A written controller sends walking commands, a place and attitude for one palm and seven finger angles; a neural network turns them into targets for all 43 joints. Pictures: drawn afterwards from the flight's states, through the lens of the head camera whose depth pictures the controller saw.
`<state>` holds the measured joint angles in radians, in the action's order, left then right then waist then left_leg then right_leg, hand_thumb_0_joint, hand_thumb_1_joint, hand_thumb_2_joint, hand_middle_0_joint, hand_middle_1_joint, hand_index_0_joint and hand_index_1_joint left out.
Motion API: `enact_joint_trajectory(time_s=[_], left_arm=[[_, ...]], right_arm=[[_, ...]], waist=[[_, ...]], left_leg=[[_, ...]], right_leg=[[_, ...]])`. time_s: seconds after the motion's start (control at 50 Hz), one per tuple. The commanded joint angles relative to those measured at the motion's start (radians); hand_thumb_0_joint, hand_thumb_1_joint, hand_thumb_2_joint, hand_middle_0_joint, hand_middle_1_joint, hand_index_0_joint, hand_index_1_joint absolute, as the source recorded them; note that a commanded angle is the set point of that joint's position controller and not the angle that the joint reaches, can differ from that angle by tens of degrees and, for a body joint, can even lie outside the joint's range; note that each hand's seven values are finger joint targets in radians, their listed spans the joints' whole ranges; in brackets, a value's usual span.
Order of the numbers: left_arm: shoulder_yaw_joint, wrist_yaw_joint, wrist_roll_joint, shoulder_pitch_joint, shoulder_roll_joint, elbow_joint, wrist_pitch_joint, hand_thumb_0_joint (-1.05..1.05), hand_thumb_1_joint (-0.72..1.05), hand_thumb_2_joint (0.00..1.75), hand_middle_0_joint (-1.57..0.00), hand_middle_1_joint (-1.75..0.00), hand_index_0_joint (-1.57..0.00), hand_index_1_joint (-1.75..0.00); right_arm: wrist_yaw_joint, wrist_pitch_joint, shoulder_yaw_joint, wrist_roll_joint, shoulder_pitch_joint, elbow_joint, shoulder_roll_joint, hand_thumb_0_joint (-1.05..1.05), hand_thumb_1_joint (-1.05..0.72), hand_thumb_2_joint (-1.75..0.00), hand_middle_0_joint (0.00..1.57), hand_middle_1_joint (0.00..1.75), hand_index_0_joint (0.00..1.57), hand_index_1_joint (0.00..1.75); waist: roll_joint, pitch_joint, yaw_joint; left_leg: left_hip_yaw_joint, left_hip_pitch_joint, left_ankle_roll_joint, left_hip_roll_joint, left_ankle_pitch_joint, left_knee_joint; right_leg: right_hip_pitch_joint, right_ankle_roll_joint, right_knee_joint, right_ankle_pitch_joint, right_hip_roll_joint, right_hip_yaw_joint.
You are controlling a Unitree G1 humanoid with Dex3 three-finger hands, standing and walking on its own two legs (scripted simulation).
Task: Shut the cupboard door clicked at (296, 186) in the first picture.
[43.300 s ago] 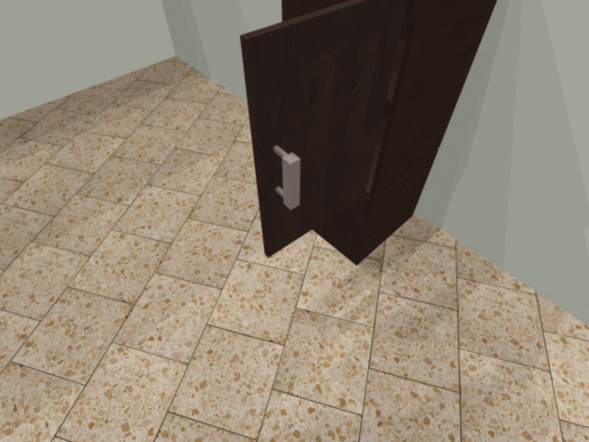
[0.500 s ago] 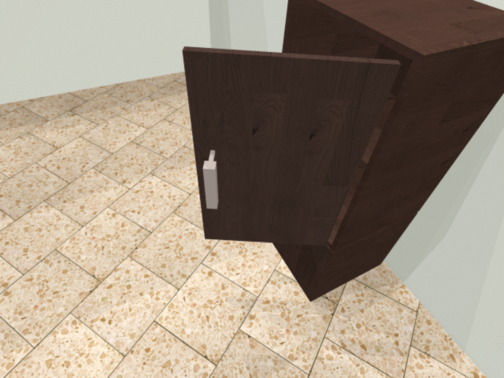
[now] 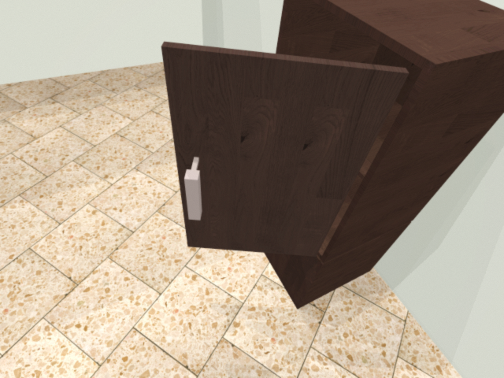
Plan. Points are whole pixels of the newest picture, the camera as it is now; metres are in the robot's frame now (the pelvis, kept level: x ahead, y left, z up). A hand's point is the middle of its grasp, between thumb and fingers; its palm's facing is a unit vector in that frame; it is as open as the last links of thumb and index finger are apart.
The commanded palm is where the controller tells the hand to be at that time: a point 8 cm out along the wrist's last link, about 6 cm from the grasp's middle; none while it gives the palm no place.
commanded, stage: shuffle to correct the standing spot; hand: left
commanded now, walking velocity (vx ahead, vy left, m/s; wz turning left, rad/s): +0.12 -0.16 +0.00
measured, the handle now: (195, 188) +0.48 +0.16 -0.03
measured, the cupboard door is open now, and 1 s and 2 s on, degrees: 61 61 61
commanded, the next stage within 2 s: come to a stop and stand still in 0.20 s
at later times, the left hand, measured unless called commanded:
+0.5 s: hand out of the picture +0.15 +0.12 -0.16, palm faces +0.00 -0.98 -0.20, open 7.3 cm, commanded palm none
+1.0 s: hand out of the picture +0.03 +0.20 -0.18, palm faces +0.10 -0.98 -0.19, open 7.3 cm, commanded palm none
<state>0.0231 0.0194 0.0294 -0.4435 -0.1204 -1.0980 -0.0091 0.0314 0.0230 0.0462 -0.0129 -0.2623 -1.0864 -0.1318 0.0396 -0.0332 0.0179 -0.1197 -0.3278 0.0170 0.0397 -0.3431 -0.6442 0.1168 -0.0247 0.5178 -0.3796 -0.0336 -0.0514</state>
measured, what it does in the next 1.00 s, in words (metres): steps on the spot: right foot, then left foot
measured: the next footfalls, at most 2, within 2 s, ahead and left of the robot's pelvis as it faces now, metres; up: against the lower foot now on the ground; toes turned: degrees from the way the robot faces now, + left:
right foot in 0.46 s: +0.13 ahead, -0.21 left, +0.00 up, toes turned -3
left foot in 0.78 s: +0.09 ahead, +0.05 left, +0.00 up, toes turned +6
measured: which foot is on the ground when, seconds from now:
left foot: down 0.00-0.46, up 0.48-0.76, down 0.78-1.00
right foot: down 0.00-0.02, up 0.04-0.44, down 0.46-0.78, up 0.80-1.00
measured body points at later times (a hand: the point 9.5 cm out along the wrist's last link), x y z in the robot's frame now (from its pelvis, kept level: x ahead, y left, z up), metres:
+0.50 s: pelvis +0.05 -0.06 +0.00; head +0.08 -0.06 +0.45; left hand +0.15 +0.17 -0.14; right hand -0.02 -0.28 -0.15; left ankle +0.04 +0.07 -0.72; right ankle +0.09 -0.21 -0.73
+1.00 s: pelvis +0.01 +0.01 +0.01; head +0.03 +0.04 +0.46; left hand +0.02 +0.25 -0.16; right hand +0.10 -0.22 -0.12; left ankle +0.05 +0.05 -0.73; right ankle -0.02 -0.15 -0.66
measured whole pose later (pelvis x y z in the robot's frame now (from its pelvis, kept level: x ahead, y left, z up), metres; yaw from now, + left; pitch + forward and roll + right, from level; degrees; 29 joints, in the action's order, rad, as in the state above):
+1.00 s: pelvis +0.01 +0.01 +0.01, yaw +2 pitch -1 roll -1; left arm 0.06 0.03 0.02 -0.25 -0.22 -1.01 0.06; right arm 0.03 -0.01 0.03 -0.02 -0.17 -0.95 -0.12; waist 0.06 -0.07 0.03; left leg -0.11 -0.26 0.12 -0.06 -0.18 -0.45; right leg 0.42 0.04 1.05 -0.38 0.03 0.03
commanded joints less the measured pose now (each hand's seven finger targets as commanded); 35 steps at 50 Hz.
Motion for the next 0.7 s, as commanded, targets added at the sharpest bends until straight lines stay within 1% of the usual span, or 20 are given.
enact_joint_trajectory(time_s=[0.0,0.02,0.04,0.08,0.16,0.28,0.32,0.36,0.38,0.4,0.42,0.44,0.46,0.48,0.5,0.52,0.56,0.58,0.6,0.68], left_arm=[[0.014,-0.001,-0.006,0.007,-0.059,0.084,-0.004,0.00,0.90,0.90,-0.20,-0.30,-0.20,-0.30],[0.028,0.000,0.009,0.041,-0.096,0.103,0.007,0.00,0.90,0.90,-0.20,-0.30,-0.20,-0.30],[0.034,-0.001,0.018,0.069,-0.100,0.097,0.012,0.00,0.90,0.90,-0.20,-0.30,-0.20,-0.30],[0.036,-0.015,0.015,0.073,-0.080,0.094,0.016,0.00,0.90,0.90,-0.20,-0.30,-0.20,-0.30],[0.034,-0.023,0.005,0.069,-0.054,0.096,0.040,0.00,0.90,0.90,-0.20,-0.30,-0.20,-0.30],[0.031,-0.026,0.003,0.231,-0.071,0.165,0.047,0.00,0.90,0.90,-0.20,-0.30,-0.20,-0.30],[0.029,-0.023,-0.001,0.254,-0.067,0.178,0.040,0.00,0.90,0.90,-0.20,-0.30,-0.20,-0.30],[0.029,-0.017,-0.006,0.216,-0.069,0.170,0.023,0.00,0.90,0.90,-0.20,-0.30,-0.20,-0.30],[0.031,-0.011,-0.006,0.170,-0.081,0.152,0.012,0.00,0.90,0.90,-0.20,-0.30,-0.20,-0.30],[0.036,-0.004,-0.006,0.117,-0.115,0.133,-0.002,0.00,0.90,0.90,-0.20,-0.30,-0.20,-0.30],[0.045,0.009,-0.004,0.090,-0.185,0.121,-0.016,0.00,0.90,0.90,-0.20,-0.30,-0.20,-0.30],[0.055,0.013,-0.007,0.096,-0.243,0.128,-0.017,0.00,0.90,0.90,-0.20,-0.30,-0.20,-0.30],[0.052,0.014,-0.005,0.117,-0.240,0.140,-0.012,0.00,0.90,0.90,-0.20,-0.30,-0.20,-0.30],[0.053,0.017,-0.001,0.156,-0.233,0.148,-0.009,0.00,0.90,0.90,-0.20,-0.30,-0.20,-0.30],[0.059,0.022,-0.002,0.183,-0.226,0.152,-0.013,0.00,0.90,0.90,-0.20,-0.30,-0.20,-0.30],[0.058,0.026,-0.002,0.202,-0.214,0.159,-0.013,0.00,0.90,0.90,-0.20,-0.30,-0.20,-0.30],[0.061,0.034,0.002,0.191,-0.213,0.161,-0.006,0.00,0.90,0.90,-0.20,-0.30,-0.20,-0.30],[0.074,0.040,0.005,0.182,-0.214,0.164,0.000,0.00,0.90,0.90,-0.20,-0.30,-0.20,-0.30],[0.079,0.044,0.007,0.176,-0.227,0.170,0.002,0.00,0.90,0.90,-0.20,-0.30,-0.20,-0.30],[0.081,0.041,0.012,0.219,-0.244,0.192,0.017,0.00,0.90,0.90,-0.20,-0.30,-0.20,-0.30]], right_arm=[[0.023,0.029,0.046,-0.017,-0.326,-0.034,-0.219,0.00,-0.90,-0.90,0.20,0.30,0.20,0.30],[0.024,0.017,0.044,-0.016,-0.296,-0.023,-0.216,0.00,-0.90,-0.90,0.20,0.30,0.20,0.30],[0.022,0.022,0.028,-0.018,-0.244,-0.013,-0.170,0.00,-0.90,-0.90,0.20,0.30,0.20,0.30],[0.023,0.034,0.014,-0.012,-0.160,0.017,-0.129,0.00,-0.90,-0.90,0.20,0.30,0.20,0.30],[0.024,0.037,0.016,-0.011,-0.124,0.031,-0.134,0.00,-0.90,-0.90,0.20,0.30,0.20,0.30],[0.014,0.013,0.042,-0.024,-0.150,0.036,-0.160,0.00,-0.90,-0.90,0.20,0.30,0.20,0.30],[0.008,0.004,0.046,-0.026,-0.148,0.036,-0.164,0.00,-0.90,-0.90,0.20,0.30,0.20,0.30],[0.003,-0.004,0.045,-0.023,-0.134,0.038,-0.160,0.00,-0.90,-0.90,0.20,0.30,0.20,0.30],[-0.001,-0.007,0.040,-0.019,-0.130,0.035,-0.144,0.00,-0.90,-0.90,0.20,0.30,0.20,0.30],[-0.008,-0.009,0.033,-0.014,-0.145,0.027,-0.119,0.00,-0.90,-0.90,0.20,0.30,0.20,0.30],[-0.014,-0.013,0.023,-0.005,-0.169,0.031,-0.060,0.00,-0.90,-0.90,0.20,0.30,0.20,0.30],[-0.012,-0.028,0.016,-0.002,-0.170,0.052,-0.037,0.00,-0.90,-0.90,0.20,0.30,0.20,0.30],[-0.010,-0.036,0.019,-0.002,-0.136,0.059,-0.047,0.00,-0.90,-0.90,0.20,0.30,0.20,0.30],[-0.011,-0.043,0.021,-0.002,-0.136,0.060,-0.037,0.00,-0.90,-0.90,0.20,0.30,0.20,0.30],[-0.011,-0.049,0.020,-0.002,-0.135,0.050,-0.044,0.00,-0.90,-0.90,0.20,0.30,0.20,0.30],[-0.010,-0.051,0.025,0.000,-0.141,0.047,-0.067,0.00,-0.90,-0.90,0.20,0.30,0.20,0.30],[-0.011,-0.056,0.032,0.002,-0.122,0.061,-0.080,0.00,-0.90,-0.90,0.20,0.30,0.20,0.30],[-0.012,-0.060,0.036,0.001,-0.100,0.070,-0.079,0.00,-0.90,-0.90,0.20,0.30,0.20,0.30],[-0.014,-0.063,0.035,-0.001,-0.077,0.087,-0.077,0.00,-0.90,-0.90,0.20,0.30,0.20,0.30],[-0.021,-0.061,0.038,0.003,-0.067,0.121,-0.075,0.00,-0.90,-0.90,0.20,0.30,0.20,0.30]], waist=[[-0.301,0.026,-0.126],[-0.169,-0.026,-0.114],[-0.112,-0.083,-0.090],[-0.112,-0.119,-0.047],[-0.143,-0.027,-0.015],[-0.162,-0.053,-0.055],[-0.201,-0.034,-0.062],[-0.204,0.014,-0.039],[-0.169,0.032,-0.015],[-0.091,0.070,0.005],[0.089,0.108,0.010],[0.236,0.109,0.002],[0.153,0.066,0.016],[0.094,0.027,-0.006],[0.198,0.027,-0.013],[0.224,0.028,-0.019],[0.195,0.036,-0.011],[0.143,0.051,0.001],[0.138,0.046,0.005],[0.169,0.070,-0.013]], left_leg=[[0.546,0.406,0.190,0.440,0.358,0.368],[0.531,0.312,0.238,0.473,0.335,0.382],[0.459,0.193,0.202,0.417,0.322,0.397],[0.350,0.113,0.179,0.366,0.360,0.410],[0.187,0.107,0.140,0.270,0.397,0.407],[0.190,0.098,0.128,0.233,0.288,0.414],[0.192,0.089,0.126,0.222,0.235,0.398],[0.180,0.080,0.104,0.193,0.226,0.326],[0.157,0.050,0.074,0.153,0.206,0.262],[0.116,0.019,0.030,0.095,0.121,0.180],[0.053,-0.099,-0.019,0.026,-0.082,0.051],[0.036,-0.126,-0.038,-0.007,-0.224,-0.052],[0.080,-0.095,-0.032,0.004,-0.245,-0.149],[0.079,-0.095,-0.035,0.001,-0.223,-0.209],[0.091,-0.117,-0.041,0.007,-0.197,-0.261],[0.102,-0.128,-0.049,0.009,-0.173,-0.292],[0.095,-0.140,-0.063,-0.013,-0.149,-0.327],[0.094,-0.141,-0.066,-0.018,-0.150,-0.327],[0.099,-0.144,-0.068,-0.016,-0.144,-0.321],[0.091,-0.020,-0.061,-0.023,-0.090,-0.140]], right_leg=[[0.489,0.001,0.465,-0.186,0.015,-0.004],[0.504,-0.009,0.586,-0.192,0.059,0.077],[0.502,-0.003,0.627,-0.124,0.082,0.100],[0.500,0.019,0.648,-0.004,0.114,0.100],[0.432,0.049,0.566,0.134,0.127,0.076],[0.375,0.071,0.261,0.150,0.127,0.007],[0.301,0.071,0.169,0.121,0.113,-0.015],[0.169,0.068,0.037,0.146,0.089,-0.038],[0.072,0.069,-0.056,0.207,0.071,-0.055],[-0.035,0.069,-0.133,0.254,0.096,-0.017],[-0.139,0.024,-0.173,0.310,0.269,0.158],[-0.081,-0.050,-0.229,0.370,0.413,0.282],[0.017,-0.098,-0.240,0.393,0.428,0.278],[0.076,-0.116,-0.238,0.413,0.420,0.256],[0.061,-0.116,-0.211,0.521,0.390,0.259],[0.041,-0.124,-0.176,0.636,0.377,0.218],[0.019,-0.141,-0.131,0.789,0.371,0.170],[0.009,-0.160,-0.118,0.805,0.383,0.180],[0.021,-0.164,-0.115,0.800,0.393,0.181],[0.109,-0.145,-0.100,0.596,0.373,0.175]])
